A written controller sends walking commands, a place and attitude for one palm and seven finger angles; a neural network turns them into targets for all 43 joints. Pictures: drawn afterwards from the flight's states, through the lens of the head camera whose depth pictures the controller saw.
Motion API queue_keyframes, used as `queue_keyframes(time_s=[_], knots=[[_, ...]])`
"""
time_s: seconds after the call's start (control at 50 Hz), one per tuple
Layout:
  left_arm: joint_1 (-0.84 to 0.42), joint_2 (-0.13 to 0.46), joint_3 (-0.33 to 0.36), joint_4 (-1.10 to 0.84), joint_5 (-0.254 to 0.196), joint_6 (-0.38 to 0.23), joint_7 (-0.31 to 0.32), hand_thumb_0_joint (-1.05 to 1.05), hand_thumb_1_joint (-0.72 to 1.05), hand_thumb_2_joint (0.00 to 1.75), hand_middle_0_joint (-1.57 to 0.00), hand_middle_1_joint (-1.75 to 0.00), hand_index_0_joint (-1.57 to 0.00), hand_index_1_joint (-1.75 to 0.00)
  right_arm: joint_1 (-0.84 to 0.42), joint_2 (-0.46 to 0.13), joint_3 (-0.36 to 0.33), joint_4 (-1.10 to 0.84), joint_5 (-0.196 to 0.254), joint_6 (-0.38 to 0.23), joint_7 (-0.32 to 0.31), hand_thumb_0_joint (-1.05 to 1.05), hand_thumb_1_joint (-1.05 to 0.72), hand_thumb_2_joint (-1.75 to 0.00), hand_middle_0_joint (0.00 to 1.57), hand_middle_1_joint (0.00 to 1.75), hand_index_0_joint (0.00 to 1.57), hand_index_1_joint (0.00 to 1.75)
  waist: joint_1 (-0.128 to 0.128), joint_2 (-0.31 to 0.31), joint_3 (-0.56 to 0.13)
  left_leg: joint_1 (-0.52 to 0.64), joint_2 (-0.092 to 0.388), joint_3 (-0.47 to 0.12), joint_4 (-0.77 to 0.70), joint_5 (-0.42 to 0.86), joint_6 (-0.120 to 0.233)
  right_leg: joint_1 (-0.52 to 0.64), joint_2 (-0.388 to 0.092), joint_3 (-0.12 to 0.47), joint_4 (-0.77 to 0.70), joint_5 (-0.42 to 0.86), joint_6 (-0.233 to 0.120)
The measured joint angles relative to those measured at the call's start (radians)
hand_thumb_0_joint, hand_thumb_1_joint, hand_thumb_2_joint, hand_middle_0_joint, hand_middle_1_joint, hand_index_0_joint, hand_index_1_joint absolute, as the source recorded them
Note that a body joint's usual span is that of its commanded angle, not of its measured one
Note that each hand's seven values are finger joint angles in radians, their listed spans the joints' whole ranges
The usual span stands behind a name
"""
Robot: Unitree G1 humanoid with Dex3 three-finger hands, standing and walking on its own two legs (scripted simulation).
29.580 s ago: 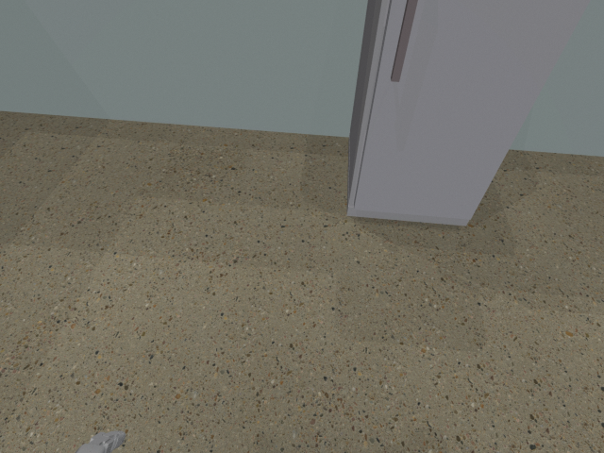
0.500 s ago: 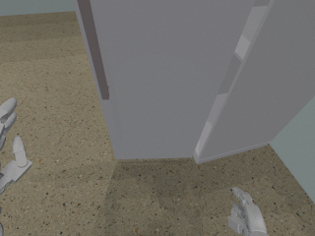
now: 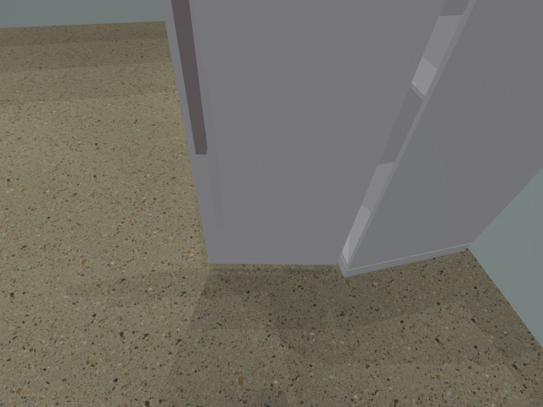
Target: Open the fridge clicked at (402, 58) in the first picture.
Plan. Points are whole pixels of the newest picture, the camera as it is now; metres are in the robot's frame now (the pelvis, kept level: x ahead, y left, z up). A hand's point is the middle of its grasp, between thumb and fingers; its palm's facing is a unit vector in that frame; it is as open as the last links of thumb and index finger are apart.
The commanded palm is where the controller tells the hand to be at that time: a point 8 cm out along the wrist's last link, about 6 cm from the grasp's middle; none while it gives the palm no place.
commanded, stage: let the arm hang, fingers relaxed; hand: left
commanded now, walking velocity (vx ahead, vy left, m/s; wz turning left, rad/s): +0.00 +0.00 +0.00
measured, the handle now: (190, 58) +0.68 +0.19 +0.17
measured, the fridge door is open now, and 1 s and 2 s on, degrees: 76 76 76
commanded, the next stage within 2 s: look to check the result in 0.78 s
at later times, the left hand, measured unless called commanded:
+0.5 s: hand out of the picture +0.00 +0.21 -0.16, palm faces -0.01 -0.97 -0.23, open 7.3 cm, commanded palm none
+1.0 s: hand out of the picture +0.02 +0.19 -0.16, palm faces -0.02 -0.98 -0.19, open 7.3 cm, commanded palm none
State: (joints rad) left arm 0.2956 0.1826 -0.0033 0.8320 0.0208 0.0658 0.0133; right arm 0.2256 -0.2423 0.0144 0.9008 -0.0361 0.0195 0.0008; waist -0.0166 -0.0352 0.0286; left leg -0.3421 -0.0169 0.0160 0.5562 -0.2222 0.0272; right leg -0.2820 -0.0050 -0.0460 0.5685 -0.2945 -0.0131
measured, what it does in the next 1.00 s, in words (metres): stands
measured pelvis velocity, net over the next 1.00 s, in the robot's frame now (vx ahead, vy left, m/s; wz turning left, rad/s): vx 0.02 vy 0.01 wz -0.02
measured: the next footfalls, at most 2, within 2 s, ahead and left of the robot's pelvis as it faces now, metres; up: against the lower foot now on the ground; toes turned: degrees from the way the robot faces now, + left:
none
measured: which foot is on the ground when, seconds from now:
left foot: down 0.00-1.00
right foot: down 0.00-1.00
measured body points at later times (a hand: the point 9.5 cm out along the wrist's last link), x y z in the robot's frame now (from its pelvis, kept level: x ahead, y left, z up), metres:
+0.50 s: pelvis -0.01 +0.02 +0.01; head +0.01 +0.01 +0.46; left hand +0.01 +0.26 -0.15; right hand -0.01 -0.20 -0.15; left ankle +0.05 +0.10 -0.73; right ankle +0.01 -0.11 -0.73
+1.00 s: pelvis +0.02 +0.01 +0.01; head +0.04 +0.01 +0.46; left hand +0.03 +0.24 -0.15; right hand +0.03 -0.21 -0.15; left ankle +0.05 +0.10 -0.73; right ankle +0.01 -0.11 -0.73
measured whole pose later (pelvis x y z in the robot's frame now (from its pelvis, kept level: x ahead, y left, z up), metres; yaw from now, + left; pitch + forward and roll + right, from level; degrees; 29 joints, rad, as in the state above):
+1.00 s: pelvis +0.02 +0.01 +0.01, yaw -1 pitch +0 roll +0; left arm 0.25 0.16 0.00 1.14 0.02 0.00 0.02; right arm 0.23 -0.16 -0.01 1.12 -0.02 0.00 -0.03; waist -0.01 0.01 0.04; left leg -0.24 -0.03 0.04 0.41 -0.18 0.04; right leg -0.18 -0.01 -0.02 0.41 -0.23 0.01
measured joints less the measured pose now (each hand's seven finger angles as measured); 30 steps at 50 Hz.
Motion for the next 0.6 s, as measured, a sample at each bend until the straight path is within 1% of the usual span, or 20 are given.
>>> queue_keyframes(time_s=[0.04, 0.08, 0.16, 0.24, 0.36, 0.5, 0.6], knots=[[0.006, 0.017, 0.004, 0.058, 0.0, -0.007, -0.001, -0.01, 1.0, 0.9, -0.21, -0.3, -0.21, -0.3, 0.028, 0.022, 0.002, 0.038, 0.0, 0.009, -0.004, 0.01, -0.91, -0.9, 0.2, 0.3, 0.2, 0.3, 0.007, -0.015, 0.016, 0.0, 0.008, -0.011, -0.012, 0.013, -0.005, 0.01, 0.009, -0.011, -0.029, 0.02, -0.005], [0.016, 0.026, 0.005, 0.108, 0.0, -0.012, -0.007, -0.01, 1.0, 0.9, -0.21, -0.3, -0.21, -0.3, 0.052, 0.035, -0.002, 0.069, 0.0, 0.016, -0.01, 0.01, -0.91, -0.9, 0.2, 0.3, 0.2, 0.3, 0.011, -0.012, 0.026, -0.002, 0.014, -0.019, -0.019, 0.022, -0.006, 0.019, 0.017, -0.018, -0.057, 0.039, -0.008], [0.041, 0.027, 0.005, 0.187, -0.001, -0.021, -0.011, 0.0, 0.97, 0.9, -0.21, -0.3, -0.21, -0.3, 0.086, 0.045, -0.015, 0.116, 0.005, 0.022, -0.02, 0.01, -0.91, -0.9, 0.2, 0.3, 0.2, 0.3, 0.016, 0.02, 0.028, 0.002, 0.016, -0.021, -0.034, 0.034, -0.002, 0.033, 0.02, -0.02, -0.094, 0.063, -0.004], [0.052, 0.024, 0.008, 0.239, 0.0, -0.027, -0.007, 0.0, 0.94, 0.9, -0.2, -0.3, -0.2, -0.3, 0.097, 0.052, -0.024, 0.141, 0.007, 0.021, -0.024, 0.01, -0.91, -0.9, 0.2, 0.3, 0.2, 0.3, 0.015, 0.054, 0.02, 0.01, 0.011, -0.011, -0.048, 0.042, 0.005, 0.037, 0.014, -0.01, -0.105, 0.071, 0.001], [0.031, 0.021, 0.014, 0.271, 0.0, -0.038, 0.001, 0.0, 0.92, 0.9, -0.2, -0.3, -0.2, -0.3, 0.085, 0.071, -0.026, 0.163, 0.009, 0.007, -0.023, 0.0, -0.91, -0.9, 0.2, 0.3, 0.2, 0.3, 0.011, 0.071, 0.003, 0.024, 0.003, 0.008, -0.067, 0.048, 0.015, 0.038, 0.005, 0.008, -0.106, 0.072, 0.009], [-0.028, 0.003, 0.012, 0.27, 0.001, -0.053, 0.006, 0.0, 0.91, 0.9, -0.2, -0.3, -0.2, -0.3, 0.056, 0.085, -0.023, 0.181, 0.009, -0.009, -0.025, 0.0, -0.91, -0.9, 0.2, 0.3, 0.2, 0.3, 0.01, 0.063, -0.012, 0.046, -0.009, 0.021, -0.102, 0.058, 0.023, 0.045, -0.008, 0.022, -0.115, 0.075, 0.021], [-0.059, -0.018, 0.006, 0.265, 0.001, -0.06, 0.005, 0.0, 0.91, 0.9, -0.2, -0.3, -0.2, -0.3, 0.036, 0.079, -0.026, 0.191, 0.01, -0.015, -0.027, 0.01, -0.92, -0.9, 0.2, 0.3, 0.2, 0.3, 0.008, 0.053, -0.012, 0.059, -0.014, 0.025, -0.121, 0.063, 0.024, 0.053, -0.012, 0.026, -0.124, 0.075, 0.024]])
